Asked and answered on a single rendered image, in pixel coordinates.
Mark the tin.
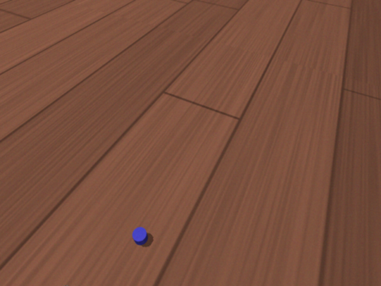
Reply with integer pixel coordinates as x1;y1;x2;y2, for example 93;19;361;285
132;227;148;245

